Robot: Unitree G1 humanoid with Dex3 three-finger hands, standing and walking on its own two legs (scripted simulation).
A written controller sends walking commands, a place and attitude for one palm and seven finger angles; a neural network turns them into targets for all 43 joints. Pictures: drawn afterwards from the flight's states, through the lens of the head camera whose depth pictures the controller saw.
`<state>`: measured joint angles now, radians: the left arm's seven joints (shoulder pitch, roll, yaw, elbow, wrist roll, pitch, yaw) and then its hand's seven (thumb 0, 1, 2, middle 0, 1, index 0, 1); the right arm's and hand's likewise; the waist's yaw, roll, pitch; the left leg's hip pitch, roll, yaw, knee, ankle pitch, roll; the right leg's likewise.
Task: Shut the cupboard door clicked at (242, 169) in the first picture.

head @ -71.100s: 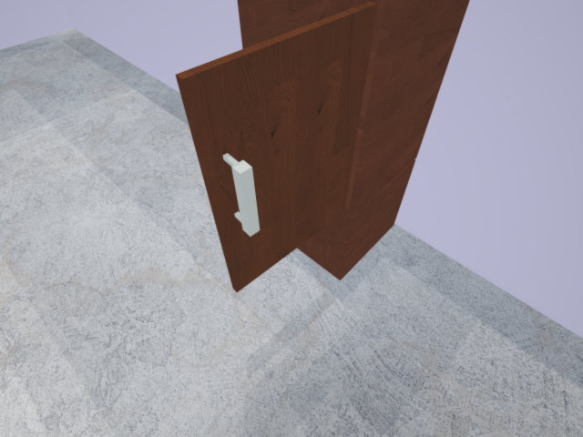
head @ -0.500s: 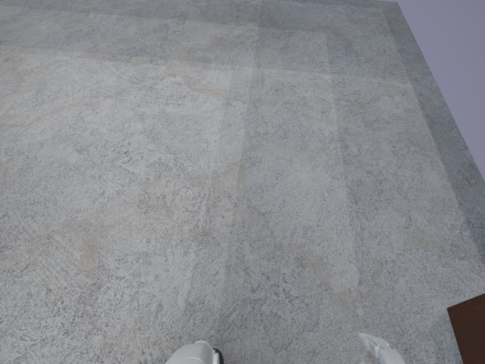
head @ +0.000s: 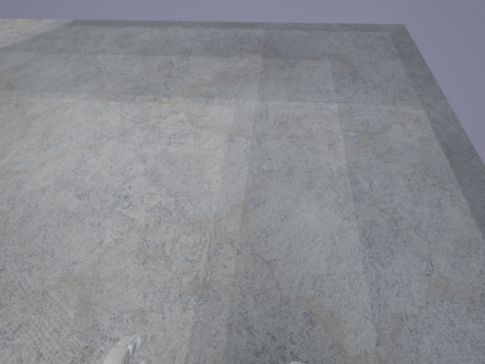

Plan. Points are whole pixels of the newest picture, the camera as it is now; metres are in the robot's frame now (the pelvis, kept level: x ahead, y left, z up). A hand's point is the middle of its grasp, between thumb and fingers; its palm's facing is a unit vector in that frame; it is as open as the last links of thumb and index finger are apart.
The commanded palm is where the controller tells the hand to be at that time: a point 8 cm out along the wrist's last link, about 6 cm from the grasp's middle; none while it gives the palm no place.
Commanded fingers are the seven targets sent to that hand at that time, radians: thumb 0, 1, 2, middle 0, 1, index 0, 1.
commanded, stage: turn to face it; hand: left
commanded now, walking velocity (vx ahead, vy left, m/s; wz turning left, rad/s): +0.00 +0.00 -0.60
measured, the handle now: out of the picture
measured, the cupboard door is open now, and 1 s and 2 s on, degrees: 1 1 1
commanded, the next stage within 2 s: none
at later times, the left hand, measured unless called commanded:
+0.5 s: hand (138, 356) +0.16 +0.21 -0.16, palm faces -0.18 -0.96 -0.20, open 7.4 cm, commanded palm none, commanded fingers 0.00 0.90 0.90 -0.20 -0.30 -0.20 -0.30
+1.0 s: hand (192, 298) +0.27 +0.13 -0.16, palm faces -0.53 -0.82 -0.22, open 7.4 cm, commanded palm none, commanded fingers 0.00 0.90 0.90 -0.20 -0.30 -0.20 -0.30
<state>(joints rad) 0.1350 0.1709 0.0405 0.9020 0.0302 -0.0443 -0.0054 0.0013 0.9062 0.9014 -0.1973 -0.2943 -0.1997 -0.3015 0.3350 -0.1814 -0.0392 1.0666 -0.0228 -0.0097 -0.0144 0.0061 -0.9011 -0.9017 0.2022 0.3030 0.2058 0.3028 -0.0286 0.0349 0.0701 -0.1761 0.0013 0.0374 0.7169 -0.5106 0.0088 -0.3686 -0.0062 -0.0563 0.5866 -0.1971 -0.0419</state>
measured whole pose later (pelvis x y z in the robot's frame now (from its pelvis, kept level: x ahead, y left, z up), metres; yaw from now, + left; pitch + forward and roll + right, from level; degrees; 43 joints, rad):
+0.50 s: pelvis +0.06 +0.02 +0.02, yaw -16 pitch +0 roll -2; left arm 0.22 0.24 0.10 0.93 0.03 0.07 -0.03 0.01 0.91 0.90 -0.20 -0.29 -0.20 -0.30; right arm 0.17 -0.18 -0.02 0.91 -0.04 0.00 -0.04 0.00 -0.90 -0.90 0.20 0.30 0.21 0.30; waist 0.04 -0.01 0.07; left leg -0.20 0.07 0.11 0.49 -0.28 0.02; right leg -0.49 0.02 -0.01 1.00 -0.42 0.04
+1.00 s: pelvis +0.09 +0.00 +0.01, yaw -34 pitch +1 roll -1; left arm 0.19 0.23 0.06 0.88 0.03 0.05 -0.01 0.00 0.90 0.90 -0.20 -0.30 -0.21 -0.30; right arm 0.18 -0.24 -0.04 0.88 -0.01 0.03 -0.02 0.01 -0.90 -0.90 0.20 0.30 0.20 0.30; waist 0.00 -0.02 0.08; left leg -0.39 0.05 0.04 0.73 -0.36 -0.08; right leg -0.28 0.02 0.08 0.55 -0.29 0.01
